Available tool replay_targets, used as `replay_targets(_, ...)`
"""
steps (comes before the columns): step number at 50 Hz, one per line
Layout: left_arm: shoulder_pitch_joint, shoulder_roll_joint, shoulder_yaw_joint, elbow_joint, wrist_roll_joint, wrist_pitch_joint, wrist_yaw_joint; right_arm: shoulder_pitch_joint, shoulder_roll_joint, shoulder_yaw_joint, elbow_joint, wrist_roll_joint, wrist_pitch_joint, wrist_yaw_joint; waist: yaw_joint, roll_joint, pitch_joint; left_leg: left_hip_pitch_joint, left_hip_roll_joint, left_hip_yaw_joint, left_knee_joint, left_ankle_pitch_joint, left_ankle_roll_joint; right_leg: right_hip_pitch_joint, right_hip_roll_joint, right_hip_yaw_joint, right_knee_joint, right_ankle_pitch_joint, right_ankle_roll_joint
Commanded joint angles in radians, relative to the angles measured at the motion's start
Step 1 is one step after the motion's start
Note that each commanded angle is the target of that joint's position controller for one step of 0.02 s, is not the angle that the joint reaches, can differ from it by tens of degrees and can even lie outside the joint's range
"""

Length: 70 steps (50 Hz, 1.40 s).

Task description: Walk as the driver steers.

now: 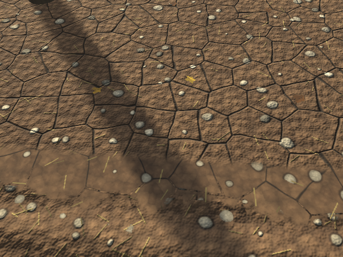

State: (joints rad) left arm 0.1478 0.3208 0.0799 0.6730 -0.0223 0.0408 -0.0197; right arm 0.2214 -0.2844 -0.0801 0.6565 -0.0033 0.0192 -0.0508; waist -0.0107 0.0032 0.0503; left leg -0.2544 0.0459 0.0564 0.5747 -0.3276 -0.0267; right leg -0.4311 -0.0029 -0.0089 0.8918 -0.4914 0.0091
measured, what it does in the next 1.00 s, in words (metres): steps on the spot, turning right: left foot, then right foot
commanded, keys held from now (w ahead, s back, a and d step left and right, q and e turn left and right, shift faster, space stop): e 0.46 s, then no key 0.54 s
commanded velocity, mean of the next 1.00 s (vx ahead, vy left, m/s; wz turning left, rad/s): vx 0.00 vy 0.00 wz -0.37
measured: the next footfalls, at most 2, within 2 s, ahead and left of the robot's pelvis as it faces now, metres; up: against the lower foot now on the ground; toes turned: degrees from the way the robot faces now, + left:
left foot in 0.62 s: +0.10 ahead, +0.09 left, +0.00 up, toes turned -25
right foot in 0.92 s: -0.02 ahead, -0.15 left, +0.00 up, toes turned -17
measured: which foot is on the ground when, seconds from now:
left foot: down 0.00-0.08, up 0.10-0.60, down 0.62-1.00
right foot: down 0.00-0.64, up 0.66-0.90, down 0.92-1.00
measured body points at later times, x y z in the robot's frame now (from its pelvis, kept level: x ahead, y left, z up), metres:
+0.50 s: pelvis +0.00 -0.03 +0.01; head +0.03 -0.06 +0.46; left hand +0.23 +0.20 -0.06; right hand +0.10 -0.35 -0.09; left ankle +0.07 +0.13 -0.69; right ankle +0.00 -0.11 -0.73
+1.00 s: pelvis +0.01 -0.02 +0.01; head +0.03 -0.03 +0.46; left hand +0.23 +0.18 -0.10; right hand +0.05 -0.30 -0.10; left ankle +0.06 +0.11 -0.73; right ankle -0.06 -0.14 -0.73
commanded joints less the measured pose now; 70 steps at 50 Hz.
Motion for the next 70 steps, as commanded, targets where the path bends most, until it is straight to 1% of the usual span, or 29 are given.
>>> replay_targets(1,0.009,0.055,0.017,-0.080,-0.005,-0.003,-0.014,-0.093,-0.186,-0.052,-0.083,0.015,-0.006,-0.004,0.025,0.154,-0.107,0.039,0.228,-0.137,-0.121,0.471,0.176,0.079,-0.009,-0.053,-0.132,0.114,-0.004)
replay_targets(3,0.085,0.076,0.035,-0.060,0.002,0.000,-0.011,-0.054,-0.146,-0.043,-0.067,0.027,-0.002,0.001,0.045,0.088,-0.127,-0.031,0.170,-0.042,0.032,0.278,0.107,0.246,0.046,-0.057,-0.355,0.278,-0.038)
replay_targets(4,0.102,0.174,0.061,-0.079,0.006,-0.006,0.002,-0.003,-0.094,-0.030,-0.070,0.000,-0.003,0.006,0.020,-0.162,-0.108,-0.233,0.074,0.059,0.301,-0.020,0.012,0.374,-0.112,0.230,-0.469,0.570,-0.112)
replay_targets(5,0.107,0.269,0.067,-0.118,0.040,-0.025,-0.001,-0.092,-0.065,-0.012,-0.139,-0.026,-0.008,-0.001,0.038,-0.344,-0.125,-0.453,-0.072,-0.032,0.533,-0.397,-0.044,0.372,-0.366,0.649,-0.543,0.821,-0.332)
replay_targets(6,0.124,0.236,0.056,-0.121,0.063,-0.048,-0.008,-0.116,-0.113,-0.024,-0.133,-0.006,-0.012,-0.007,0.079,-0.212,-0.192,-0.448,-0.056,-0.151,0.675,-0.392,-0.043,0.363,-0.388,0.657,-0.568,0.735,-0.397)
replay_targets(7,0.079,0.206,0.043,-0.116,0.056,-0.062,-0.005,-0.110,-0.132,-0.030,-0.116,0.006,-0.010,-0.008,0.046,-0.150,-0.144,-0.463,-0.038,-0.164,0.698,-0.302,-0.033,0.333,-0.334,0.557,-0.551,0.651,-0.349)
replay_targets(9,0.002,0.163,0.031,-0.119,0.015,-0.053,0.016,-0.093,-0.147,-0.041,-0.079,-0.010,-0.004,-0.019,0.013,-0.079,-0.108,-0.456,-0.005,-0.167,0.625,-0.135,-0.038,0.298,-0.237,0.435,-0.533,0.551,-0.244)
replay_targets(18,0.038,0.152,0.026,-0.119,0.011,-0.021,0.059,-0.141,-0.089,-0.022,-0.063,0.002,-0.017,-0.001,0.031,-0.120,-0.134,-0.368,-0.060,-0.174,0.362,0.009,-0.080,0.328,-0.153,0.433,-0.544,0.458,-0.222)
replay_targets(27,0.011,0.146,0.028,-0.130,0.017,-0.001,0.045,-0.134,-0.099,-0.020,-0.043,0.015,-0.052,0.032,0.048,-0.158,-0.149,-0.152,-0.075,-0.159,0.103,-0.043,-0.048,0.292,-0.141,0.532,-0.487,0.555,-0.234)
replay_targets(30,-0.019,0.123,0.016,-0.128,0.003,0.006,0.045,-0.080,-0.084,-0.017,-0.022,0.009,-0.063,0.048,0.002,-0.138,-0.148,0.009,-0.070,-0.129,-0.166,0.138,-0.010,0.261,-0.101,0.516,-0.441,0.593,-0.191)
replay_targets(31,0.007,0.102,0.008,-0.122,0.007,0.003,0.046,-0.075,-0.103,-0.019,-0.023,-0.004,-0.066,0.048,0.007,-0.100,-0.150,0.099,-0.011,-0.173,-0.226,0.265,0.015,0.211,-0.068,0.490,-0.419,0.480,-0.144)
replay_targets(32,0.057,0.064,-0.005,-0.116,0.028,-0.004,0.043,-0.084,-0.155,-0.022,-0.042,-0.023,-0.063,0.043,0.045,0.070,-0.169,0.181,0.151,-0.328,-0.249,0.441,0.082,0.132,0.018,0.377,-0.281,0.229,-0.083)
replay_targets(33,0.076,0.082,0.004,-0.124,0.019,-0.013,0.042,-0.112,-0.177,-0.021,-0.031,-0.043,-0.057,0.042,0.083,0.236,-0.110,0.131,0.270,-0.458,-0.246,0.585,0.235,0.026,0.132,0.235,-0.192,-0.050,-0.023)
replay_targets(34,0.054,0.145,0.021,-0.115,0.031,-0.018,0.046,-0.114,-0.133,-0.014,-0.038,-0.034,-0.060,0.042,0.039,0.206,-0.110,0.094,0.317,-0.507,-0.269,0.526,0.312,0.015,0.095,0.203,-0.037,-0.139,0.030)
replay_targets(35,0.031,0.173,0.036,-0.108,0.021,-0.017,0.048,-0.112,-0.126,-0.011,-0.034,-0.021,-0.060,0.039,0.026,0.162,-0.097,0.099,0.284,-0.473,-0.263,0.474,0.301,-0.011,0.081,0.195,0.068,-0.110,0.055)
replay_targets(37,0.038,0.129,0.032,-0.085,0.020,-0.002,0.052,-0.130,-0.119,-0.005,-0.028,0.002,-0.058,0.033,0.028,0.125,-0.081,0.112,0.222,-0.392,-0.239,0.435,0.251,-0.041,0.061,0.197,0.138,-0.047,0.090)
replay_targets(42,0.000,0.010,-0.012,-0.077,0.014,-0.007,0.039,-0.099,-0.107,0.004,-0.002,-0.003,-0.030,0.038,-0.007,0.181,-0.109,0.134,0.124,-0.260,-0.184,0.567,0.221,0.106,0.015,0.063,-0.199,0.026,0.102)
replay_targets(45,0.052,0.034,-0.005,-0.041,0.014,-0.011,0.036,-0.068,-0.106,0.011,0.015,0.013,-0.025,0.042,0.018,0.160,-0.119,0.118,0.111,-0.262,-0.158,0.525,0.185,0.269,0.024,0.037,-0.542,0.324,0.065)
replay_targets(47,0.055,0.133,0.010,-0.057,0.034,-0.009,0.050,-0.015,-0.090,0.022,0.022,-0.015,-0.053,0.055,-0.022,0.003,-0.154,0.015,0.057,-0.209,-0.128,0.342,0.083,0.419,-0.095,0.161,-0.474,0.642,0.001)
replay_targets(48,0.045,0.119,0.010,-0.034,0.037,-0.009,0.043,-0.007,-0.064,0.028,0.030,-0.017,-0.061,0.057,-0.038,-0.115,-0.160,0.058,-0.007,-0.132,-0.145,0.179,0.032,0.333,-0.085,0.155,-0.439,0.501,-0.047)
replay_targets(50,0.031,0.049,-0.008,-0.038,0.042,-0.018,0.034,-0.079,-0.085,0.026,0.034,-0.017,-0.058,0.053,0.004,-0.061,-0.101,0.060,-0.019,-0.113,-0.111,0.156,-0.004,0.264,-0.066,0.161,-0.470,0.370,-0.052)
replay_targets(53,0.045,0.051,-0.013,-0.026,0.039,-0.036,0.037,-0.066,-0.073,0.027,0.044,-0.008,-0.041,0.040,0.001,-0.069,-0.051,0.052,-0.016,-0.119,-0.102,0.202,0.000,0.219,-0.054,0.156,-0.471,0.374,-0.037)
replay_targets(55,0.083,0.058,-0.011,-0.012,0.038,-0.037,0.045,-0.051,-0.061,0.031,0.062,0.003,-0.035,0.036,0.020,-0.100,-0.051,-0.004,-0.063,-0.079,-0.048,0.024,0.006,0.239,-0.046,0.154,-0.504,0.101,-0.051)
replay_targets(58,0.166,0.144,0.015,-0.003,0.027,-0.043,0.056,-0.127,-0.077,0.024,0.018,0.032,-0.049,0.036,0.080,-0.213,0.084,-0.258,-0.068,-0.035,0.219,-0.155,0.028,0.213,-0.253,0.429,-0.691,-0.340,-0.194)
replay_targets(61,0.192,0.123,0.014,0.017,0.017,-0.083,0.064,-0.138,-0.081,0.014,-0.007,0.048,-0.069,0.049,0.079,-0.174,0.119,-0.501,0.030,-0.142,0.412,-0.216,0.074,0.344,-0.361,0.511,-0.736,-0.227,-0.252)
replay_targets(64,0.105,0.120,0.018,0.005,0.006,-0.095,0.055,-0.109,-0.064,0.025,0.006,0.030,-0.074,0.075,0.052,-0.120,0.050,-0.346,0.051,-0.076,0.260,-0.097,0.080,0.341,-0.281,0.264,-0.726,0.054,-0.187)
replay_targets(67,0.056,0.138,0.028,-0.004,-0.004,-0.091,0.036,0.005,-0.074,0.020,0.039,0.031,-0.067,0.093,-0.004,-0.109,-0.012,-0.041,-0.009,0.022,0.106,0.075,0.065,0.198,-0.216,0.086,-0.654,0.124,-0.154)
replay_targets(69,0.073,0.103,0.016,-0.001,0.004,-0.092,0.029,0.171,-0.115,-0.008,0.091,0.030,-0.056,0.085,-0.072,-0.034,-0.066,0.185,-0.091,0.076,0.063,0.062,0.080,0.095,-0.174,0.008,-0.445,0.163,-0.121)
replay_targets(70,0.069,0.049,-0.001,-0.012,0.024,-0.097,0.027,0.279,-0.172,-0.033,0.107,0.039,-0.057,0.077,-0.121,0.118,-0.084,0.299,-0.030,-0.073,-0.033,0.010,0.125,-0.004,-0.112,-0.091,-0.125,0.207,-0.061)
